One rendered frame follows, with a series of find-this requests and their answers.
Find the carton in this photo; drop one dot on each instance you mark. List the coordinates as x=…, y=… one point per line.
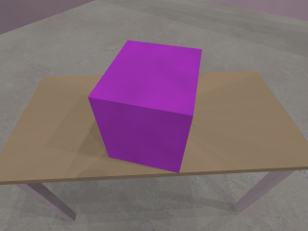
x=144, y=103

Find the table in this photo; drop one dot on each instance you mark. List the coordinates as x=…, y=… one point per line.
x=238, y=126

